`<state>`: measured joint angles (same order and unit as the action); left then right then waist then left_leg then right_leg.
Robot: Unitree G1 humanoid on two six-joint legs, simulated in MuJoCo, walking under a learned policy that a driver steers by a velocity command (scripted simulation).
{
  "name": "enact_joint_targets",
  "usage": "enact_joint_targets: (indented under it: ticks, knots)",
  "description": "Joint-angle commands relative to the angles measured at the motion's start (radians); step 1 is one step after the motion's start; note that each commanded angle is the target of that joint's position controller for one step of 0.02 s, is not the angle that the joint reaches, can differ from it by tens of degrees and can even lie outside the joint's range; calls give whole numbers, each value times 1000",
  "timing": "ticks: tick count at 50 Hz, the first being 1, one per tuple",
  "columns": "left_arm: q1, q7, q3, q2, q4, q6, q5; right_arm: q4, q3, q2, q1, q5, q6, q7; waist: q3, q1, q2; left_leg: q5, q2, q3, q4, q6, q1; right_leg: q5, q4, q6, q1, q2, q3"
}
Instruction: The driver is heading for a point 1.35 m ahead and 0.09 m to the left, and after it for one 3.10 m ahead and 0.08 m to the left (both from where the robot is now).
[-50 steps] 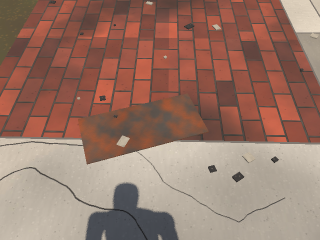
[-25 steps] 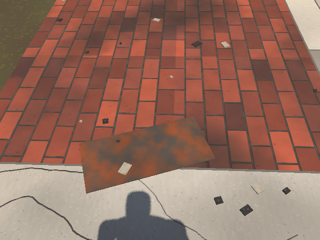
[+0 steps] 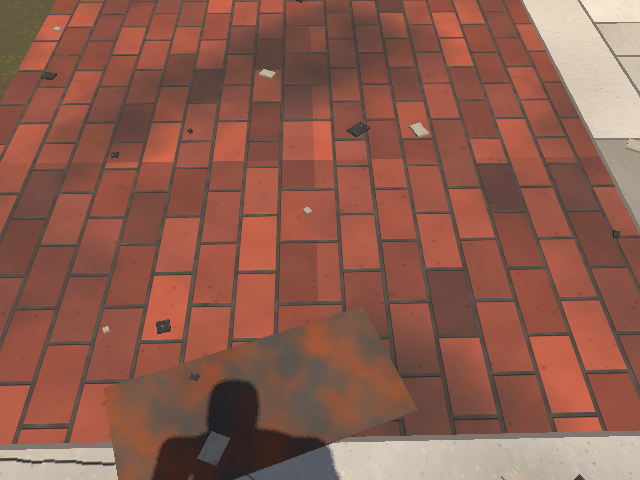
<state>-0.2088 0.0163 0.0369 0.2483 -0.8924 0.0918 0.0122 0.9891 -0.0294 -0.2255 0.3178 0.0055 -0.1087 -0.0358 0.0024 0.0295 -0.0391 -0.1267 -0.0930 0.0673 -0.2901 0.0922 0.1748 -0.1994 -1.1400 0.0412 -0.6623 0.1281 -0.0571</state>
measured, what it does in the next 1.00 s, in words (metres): walks ahead: right foot, then left foot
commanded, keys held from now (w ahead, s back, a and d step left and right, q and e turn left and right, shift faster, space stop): w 1.00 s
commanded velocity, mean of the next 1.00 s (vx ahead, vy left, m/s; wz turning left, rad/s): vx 0.50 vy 0.00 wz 0.00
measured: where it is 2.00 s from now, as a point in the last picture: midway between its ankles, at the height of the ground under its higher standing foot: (331, 266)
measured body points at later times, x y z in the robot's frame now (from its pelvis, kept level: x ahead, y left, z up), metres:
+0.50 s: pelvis +0.28 -0.08 +0.00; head +0.29 -0.10 +0.45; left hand +0.33 +0.18 -0.12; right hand +0.37 -0.35 -0.14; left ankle +0.28 +0.08 -0.66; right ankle +0.30 -0.16 -0.74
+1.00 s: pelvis +0.55 -0.01 -0.01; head +0.58 +0.00 +0.44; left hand +0.59 +0.25 -0.15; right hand +0.67 -0.28 -0.13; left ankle +0.61 +0.07 -0.74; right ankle +0.47 -0.17 -0.65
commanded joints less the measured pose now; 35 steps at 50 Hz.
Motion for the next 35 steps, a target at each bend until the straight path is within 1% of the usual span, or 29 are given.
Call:
enact_joint_targets:
  ticks: [1,3,5,8,10,11,12,13,14,15,16,17,18,19,20,21,22,23,24,25,26,28,30,32,35]
  knots:
    - [-35,7,14,47,42,-3,-13,-55,-21,-132,-40,-1,-18,20,54,-47,76,69,279,-208,207,171,106,160,140,-28,-21,42,-1]
    - [51,2,11,37,66,4,-9,-48,-23,-144,1,-9,-10,31,52,-17,73,89,270,-183,199,147,56,256,302,-30,-24,26,13]
    - [128,-6,7,29,85,9,-3,-38,-25,-160,41,-17,-5,35,53,12,77,85,264,-161,190,127,16,306,431,-36,9,-3,37]
    - [215,-23,2,32,113,12,7,-16,-29,-169,95,-26,6,36,72,46,86,57,294,-165,158,121,-73,281,533,-37,15,-24,48]
    - [249,-36,3,43,134,18,10,-5,-32,-170,114,-27,16,38,81,48,91,58,327,-179,119,113,-145,218,583,-17,8,-32,43]
    - [249,-42,5,52,140,22,10,-3,-35,-175,113,-27,21,39,79,40,96,69,342,-187,95,106,-171,176,603,-3,23,-38,45]
    - [226,-46,10,65,140,27,10,-3,-38,-182,105,-27,27,40,67,22,104,108,351,-193,64,97,-189,136,624,11,65,-49,52]
    - [172,-48,19,84,129,31,9,-7,-40,-189,85,-27,33,41,39,-15,115,223,345,-183,2,84,-191,107,644,28,152,-73,73]
    - [46,-45,40,118,91,33,7,-13,-35,-177,67,-22,38,40,-33,-80,107,387,298,-143,-148,61,-172,99,666,52,319,-107,100]
    - [-158,-37,68,190,39,35,2,-33,-18,-139,57,-8,38,40,-177,-157,55,361,237,-87,-418,26,-32,124,639,107,612,-24,7]
    - [-294,-35,97,306,12,27,-15,-51,18,-23,159,-4,17,30,-325,-143,-193,-12,68,-10,-831,-56,394,16,695,263,1024,228,-424]
    - [-310,-39,75,230,8,26,-12,-36,14,-56,161,-20,-11,25,-390,-148,-223,-420,43,-165,-998,-46,542,-66,835,300,1070,283,-688]
    - [-218,-39,54,167,23,28,-7,-62,-13,-154,69,-47,-26,21,-241,-130,-151,-363,107,-186,-1060,-23,628,-72,843,242,948,251,-551]
    - [-117,-39,40,130,48,26,-5,-80,-15,-163,2,-49,-28,25,-155,-99,-79,-264,165,-156,-1030,-16,609,3,860,208,801,211,-401]
    - [-49,-44,30,98,59,24,-8,-85,-19,-149,-33,-35,-22,31,-88,-71,-21,-191,199,-139,-964,-21,569,73,899,191,667,166,-300]
    - [-19,-49,22,74,59,27,-14,-84,-25,-135,-25,-25,-7,36,-56,-38,-32,-142,229,-142,-902,-25,508,115,935,171,579,126,-224]
    - [-17,-53,20,65,49,28,-18,-77,-24,-110,-5,-23,8,37,-43,-19,-46,-114,235,-136,-875,-32,460,141,964,168,526,103,-181]
    - [-35,-53,22,71,36,31,-17,-72,-22,-89,11,-21,19,38,-35,-11,-43,-96,234,-126,-858,-39,444,193,980,177,501,92,-147]
    - [-55,-51,26,86,23,33,-17,-76,-24,-85,6,-20,26,40,-22,-4,-35,-70,236,-122,-834,-46,459,244,991,184,494,88,-118]
    - [-74,-46,30,100,12,34,-18,-87,-27,-88,-21,-17,29,42,-9,-5,-25,-34,238,-121,-796,-54,491,283,1000,188,500,87,-99]
    - [-92,-40,33,110,3,32,-18,-102,-29,-91,-60,-13,30,43,3,-12,-16,7,240,-121,-745,-61,529,313,1006,189,516,89,-86]
    - [-124,-28,33,112,-11,24,-16,-128,-30,-83,-139,-10,28,41,18,-29,-14,97,238,-117,-628,-71,570,327,1014,180,543,83,-58]
    - [-145,-20,32,117,-21,19,-12,-148,-27,-71,-210,-12,24,35,31,-48,-21,186,224,-102,-500,-72,551,298,1025,163,548,66,-24]
    - [-177,-15,33,128,-35,17,-6,-167,-22,-64,-282,-16,20,29,50,-71,-20,239,204,-82,-398,-71,528,261,1035,154,565,63,-7]
    - [-230,-12,37,133,-66,8,0,-194,-18,-65,-364,-23,16,17,81,-98,-20,228,187,-74,-309,-63,540,237,1019,154,648,90,-7]
Velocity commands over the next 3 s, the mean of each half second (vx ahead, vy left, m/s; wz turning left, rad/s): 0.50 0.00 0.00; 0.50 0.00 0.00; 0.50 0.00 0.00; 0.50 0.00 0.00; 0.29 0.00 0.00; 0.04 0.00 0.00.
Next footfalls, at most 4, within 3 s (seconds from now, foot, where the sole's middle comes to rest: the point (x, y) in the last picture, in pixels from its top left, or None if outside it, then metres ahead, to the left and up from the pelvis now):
0.30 right None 0.34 -0.17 -0.78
0.86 left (291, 421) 0.65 0.07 -0.78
1.42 right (381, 301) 0.97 -0.16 -0.78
1.98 left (286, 216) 1.28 0.09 -0.78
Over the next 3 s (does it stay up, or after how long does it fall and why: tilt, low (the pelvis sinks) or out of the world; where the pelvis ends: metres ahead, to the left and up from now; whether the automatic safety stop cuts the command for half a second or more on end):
stays up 1.38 -0.01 -0.01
